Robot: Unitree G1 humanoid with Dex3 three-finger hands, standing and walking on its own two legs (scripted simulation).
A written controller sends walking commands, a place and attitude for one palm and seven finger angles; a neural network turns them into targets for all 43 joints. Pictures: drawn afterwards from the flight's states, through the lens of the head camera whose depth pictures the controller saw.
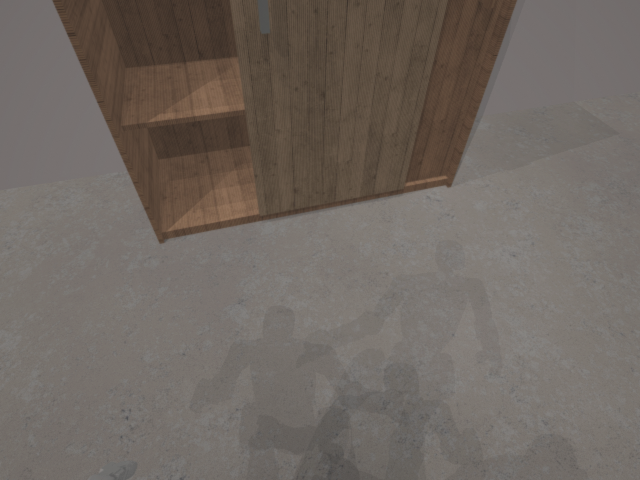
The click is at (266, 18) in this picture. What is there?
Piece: wardrobe's sliding door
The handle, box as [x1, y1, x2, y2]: [257, 0, 269, 33]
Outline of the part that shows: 257,0 260,30 262,33 269,32 267,0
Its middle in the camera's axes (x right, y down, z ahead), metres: -0.16 -0.68 +1.02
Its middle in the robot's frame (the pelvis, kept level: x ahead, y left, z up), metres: +1.23 +0.24 +0.17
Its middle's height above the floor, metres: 0.94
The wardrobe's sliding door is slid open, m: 0.41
